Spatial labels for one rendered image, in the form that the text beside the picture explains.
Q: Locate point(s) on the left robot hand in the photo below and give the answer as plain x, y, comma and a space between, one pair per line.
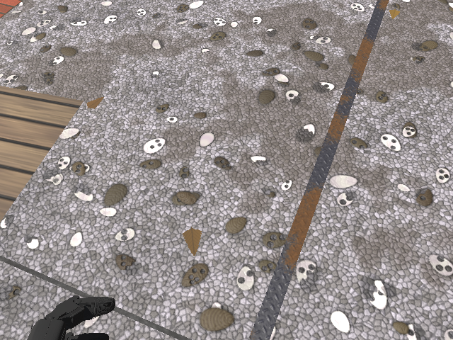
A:
70, 313

